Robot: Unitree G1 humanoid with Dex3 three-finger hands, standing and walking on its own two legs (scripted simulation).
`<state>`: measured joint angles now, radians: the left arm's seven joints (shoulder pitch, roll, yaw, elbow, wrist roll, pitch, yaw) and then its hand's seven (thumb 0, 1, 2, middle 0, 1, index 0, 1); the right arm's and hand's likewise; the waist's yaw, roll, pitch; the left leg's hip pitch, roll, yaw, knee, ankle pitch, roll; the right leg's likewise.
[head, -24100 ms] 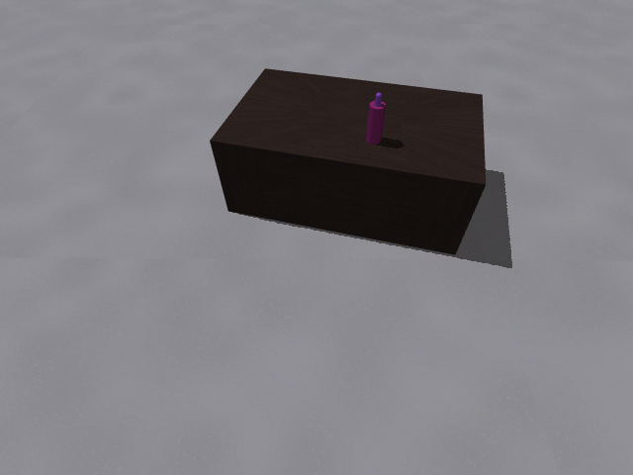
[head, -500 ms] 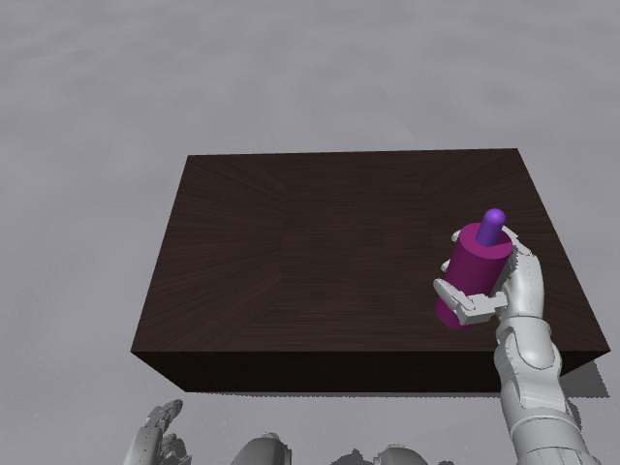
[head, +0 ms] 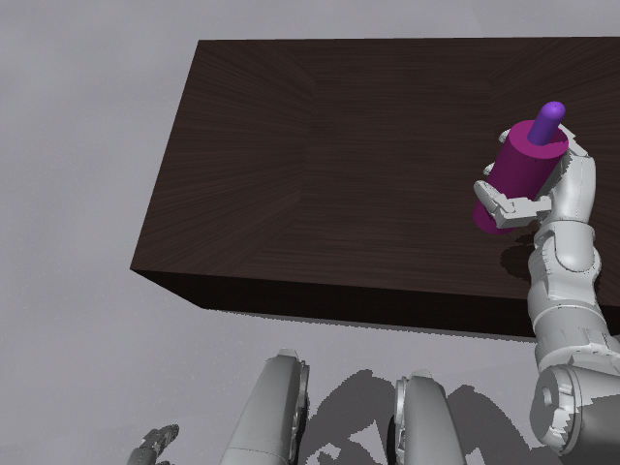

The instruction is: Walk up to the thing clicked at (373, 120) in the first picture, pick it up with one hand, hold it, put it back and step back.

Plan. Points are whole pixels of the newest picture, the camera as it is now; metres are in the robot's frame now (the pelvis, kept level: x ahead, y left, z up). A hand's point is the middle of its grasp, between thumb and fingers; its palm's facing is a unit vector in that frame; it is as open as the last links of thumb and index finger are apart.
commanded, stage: crouch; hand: right
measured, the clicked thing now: (520, 171) +0.47 -0.18 +0.03
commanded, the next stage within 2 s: lower in 0.62 s
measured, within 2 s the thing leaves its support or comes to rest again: neither
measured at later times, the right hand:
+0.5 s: hand (492, 178) +0.51 -0.17 -0.05, palm faces +0.12 +0.99 -0.03, open 9.0 cm
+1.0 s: hand (473, 189) +0.53 -0.17 -0.12, palm faces +0.11 +0.99 -0.03, open 9.0 cm
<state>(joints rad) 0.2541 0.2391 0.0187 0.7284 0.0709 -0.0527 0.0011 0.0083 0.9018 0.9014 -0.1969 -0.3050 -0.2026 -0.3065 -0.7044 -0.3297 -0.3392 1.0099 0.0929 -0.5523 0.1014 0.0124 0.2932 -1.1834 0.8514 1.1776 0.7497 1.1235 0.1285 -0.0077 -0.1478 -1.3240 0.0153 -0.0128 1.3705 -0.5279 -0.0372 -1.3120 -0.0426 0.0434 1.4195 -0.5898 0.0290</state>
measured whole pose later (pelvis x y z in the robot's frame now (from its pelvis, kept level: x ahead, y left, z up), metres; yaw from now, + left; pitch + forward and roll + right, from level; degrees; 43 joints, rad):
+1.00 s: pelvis -0.02 +0.00 -0.11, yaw +1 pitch +37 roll +4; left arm 0.25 0.27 -0.02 0.66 0.10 0.01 -0.03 0.00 0.90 0.90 -0.19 -0.29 -0.19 -0.30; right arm -0.99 -0.49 -0.44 1.16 -0.01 -0.49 0.07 0.01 0.28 -1.19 0.84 1.19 0.74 1.13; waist 0.22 -0.02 -0.16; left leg -1.80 0.01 0.00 1.76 -0.61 -0.04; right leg -1.79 -0.03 0.09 1.83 -0.68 0.04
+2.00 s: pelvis -0.05 +0.00 -0.18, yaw +1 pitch +36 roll +3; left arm 0.25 0.29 -0.03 0.65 0.08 0.06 -0.04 0.00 0.94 0.87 -0.20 -0.30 -0.21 -0.29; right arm -1.14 -0.57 -0.45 1.15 -0.03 -0.39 0.09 0.00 0.32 -0.61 0.94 0.80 0.91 0.79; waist 0.23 -0.03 -0.13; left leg -2.02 0.02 -0.01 1.99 -0.61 -0.04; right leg -2.01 0.00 0.10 2.05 -0.68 0.05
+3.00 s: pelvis -0.01 -0.01 -0.03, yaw +2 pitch +30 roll +5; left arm 0.30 0.29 -0.04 0.60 0.01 0.14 -0.05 0.00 0.88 0.90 -0.20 -0.30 -0.20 -0.31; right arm -1.03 -0.81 -0.49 1.19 -0.18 -0.09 0.04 -0.02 0.48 -0.08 0.06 0.06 0.07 0.07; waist 0.21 0.00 -0.11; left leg -1.46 -0.01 0.02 1.46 -0.53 -0.05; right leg -1.47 -0.07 0.08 1.56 -0.62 0.02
